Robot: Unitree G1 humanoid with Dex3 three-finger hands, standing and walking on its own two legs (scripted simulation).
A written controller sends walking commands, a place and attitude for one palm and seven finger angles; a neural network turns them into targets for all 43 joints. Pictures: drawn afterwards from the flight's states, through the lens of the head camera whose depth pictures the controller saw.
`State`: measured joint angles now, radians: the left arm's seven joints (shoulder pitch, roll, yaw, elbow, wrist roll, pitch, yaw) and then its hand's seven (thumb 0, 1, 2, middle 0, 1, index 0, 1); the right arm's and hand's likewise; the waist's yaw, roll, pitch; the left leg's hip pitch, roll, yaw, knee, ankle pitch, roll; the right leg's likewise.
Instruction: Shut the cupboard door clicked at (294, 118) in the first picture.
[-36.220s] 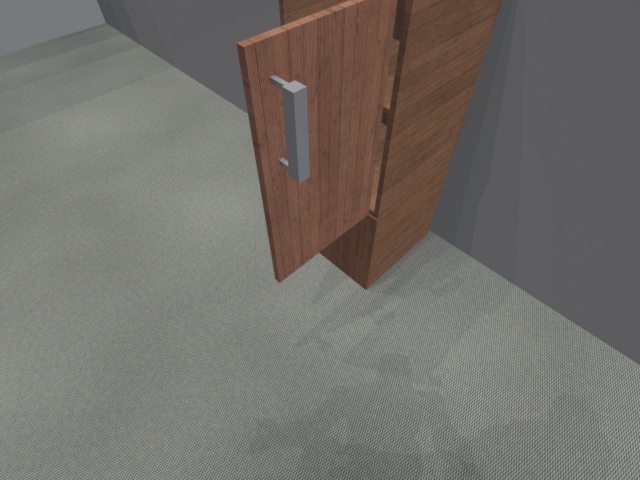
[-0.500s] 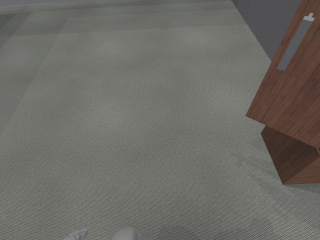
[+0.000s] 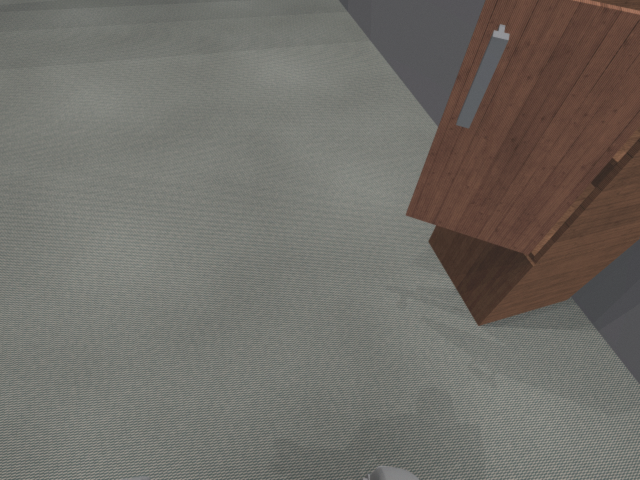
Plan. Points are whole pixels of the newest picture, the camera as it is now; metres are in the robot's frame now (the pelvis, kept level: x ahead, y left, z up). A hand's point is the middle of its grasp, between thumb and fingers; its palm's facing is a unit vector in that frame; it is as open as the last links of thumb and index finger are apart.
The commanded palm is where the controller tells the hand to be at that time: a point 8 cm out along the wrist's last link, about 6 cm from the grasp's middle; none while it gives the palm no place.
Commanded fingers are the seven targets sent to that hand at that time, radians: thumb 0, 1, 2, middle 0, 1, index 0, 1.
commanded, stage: turn to face it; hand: left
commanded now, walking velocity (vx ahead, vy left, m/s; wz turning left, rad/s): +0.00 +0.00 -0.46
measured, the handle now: (481, 77) +0.80 -0.25 +0.10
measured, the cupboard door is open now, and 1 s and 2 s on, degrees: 52 52 52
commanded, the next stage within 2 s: take the last steps up to it in 0.42 s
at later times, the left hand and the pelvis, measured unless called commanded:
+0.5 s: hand out of the picture +0.11 +0.15 -0.18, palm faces -0.18 -0.97 -0.18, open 7.4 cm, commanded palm none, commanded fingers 0.00 0.90 0.90 -0.20 -0.30 -0.20 -0.30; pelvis +0.02 -0.02 -0.01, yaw -12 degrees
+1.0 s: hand (284, 417) +0.23 +0.06 -0.17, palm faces -0.40 -0.89 -0.23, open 7.4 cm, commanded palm none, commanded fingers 0.00 0.90 0.90 -0.20 -0.30 -0.20 -0.30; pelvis +0.06 -0.09 -0.01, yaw -21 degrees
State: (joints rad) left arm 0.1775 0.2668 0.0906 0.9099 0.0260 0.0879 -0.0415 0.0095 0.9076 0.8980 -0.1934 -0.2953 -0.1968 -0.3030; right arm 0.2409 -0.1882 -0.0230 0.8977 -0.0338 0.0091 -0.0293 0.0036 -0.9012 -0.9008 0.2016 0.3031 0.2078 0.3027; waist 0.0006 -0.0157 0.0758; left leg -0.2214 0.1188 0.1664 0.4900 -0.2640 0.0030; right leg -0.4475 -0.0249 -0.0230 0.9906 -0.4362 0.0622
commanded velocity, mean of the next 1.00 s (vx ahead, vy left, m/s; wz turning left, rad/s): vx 0.15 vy -0.07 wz -0.24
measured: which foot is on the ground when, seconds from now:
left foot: down 0.00-0.14, up 0.16-0.50, down 0.52-0.98, up 1.00-1.00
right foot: up 0.00-0.12, down 0.14-0.52, up 0.54-0.96, down 0.98-1.00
